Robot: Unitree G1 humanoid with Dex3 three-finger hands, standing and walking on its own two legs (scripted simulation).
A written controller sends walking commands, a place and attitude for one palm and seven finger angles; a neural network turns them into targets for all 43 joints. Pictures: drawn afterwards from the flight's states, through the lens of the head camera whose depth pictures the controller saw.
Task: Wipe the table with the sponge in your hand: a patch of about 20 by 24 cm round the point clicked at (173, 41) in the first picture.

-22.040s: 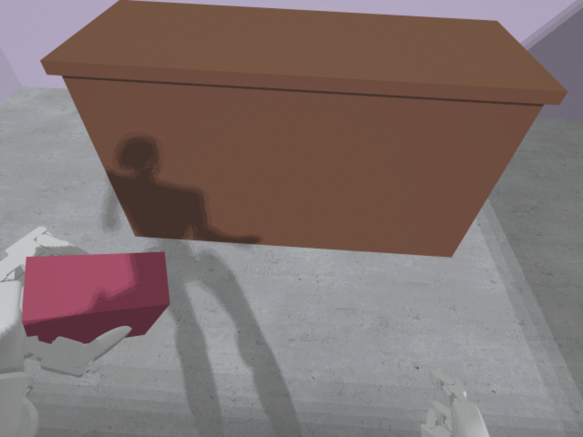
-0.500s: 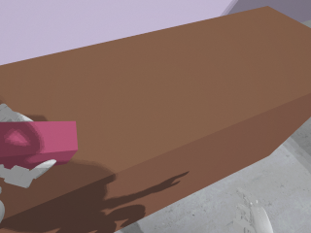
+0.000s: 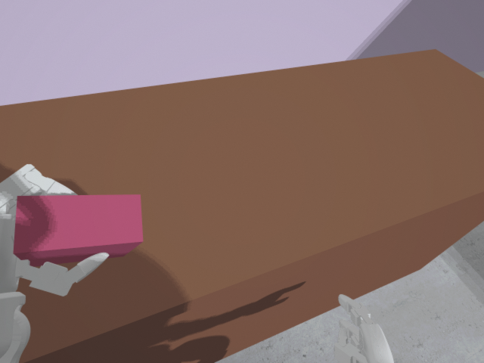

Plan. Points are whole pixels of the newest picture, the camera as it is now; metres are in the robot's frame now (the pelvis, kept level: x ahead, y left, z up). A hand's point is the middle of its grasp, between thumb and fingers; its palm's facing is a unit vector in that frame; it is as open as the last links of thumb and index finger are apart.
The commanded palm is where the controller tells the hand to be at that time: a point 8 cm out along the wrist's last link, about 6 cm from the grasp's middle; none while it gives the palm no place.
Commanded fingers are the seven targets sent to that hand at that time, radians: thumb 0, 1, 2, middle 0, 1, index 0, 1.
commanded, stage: come to a stop and stand still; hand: left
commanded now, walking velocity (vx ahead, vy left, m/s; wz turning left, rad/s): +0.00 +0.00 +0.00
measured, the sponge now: (98, 231) +0.23 +0.21 +0.15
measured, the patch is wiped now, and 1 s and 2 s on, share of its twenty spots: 0.00 0.00 0.00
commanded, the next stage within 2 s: look again from close up in 0.24 s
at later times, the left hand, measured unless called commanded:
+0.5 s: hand (56, 228) +0.22 +0.25 +0.16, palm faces +0.42 -0.83 -0.36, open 9.8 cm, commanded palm +0.16 +0.28 +0.18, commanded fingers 0.00 0.10 1.30 -1.20 -1.60 -1.20 -1.60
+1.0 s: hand (77, 227) +0.23 +0.23 +0.16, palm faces +0.43 -0.84 -0.34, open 9.8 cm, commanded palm +0.17 +0.26 +0.18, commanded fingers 0.00 0.10 1.30 -1.20 -1.60 -1.20 -1.60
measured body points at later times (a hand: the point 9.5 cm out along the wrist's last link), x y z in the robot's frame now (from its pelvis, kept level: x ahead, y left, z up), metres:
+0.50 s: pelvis +0.01 +0.00 +0.00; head +0.03 +0.02 +0.45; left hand +0.19 +0.29 +0.18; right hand +0.18 -0.22 -0.07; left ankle +0.02 +0.06 -0.74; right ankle +0.03 -0.14 -0.74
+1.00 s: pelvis +0.01 -0.02 +0.00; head +0.03 +0.00 +0.45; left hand +0.20 +0.27 +0.18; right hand +0.19 -0.24 -0.07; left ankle +0.02 +0.06 -0.74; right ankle +0.03 -0.14 -0.74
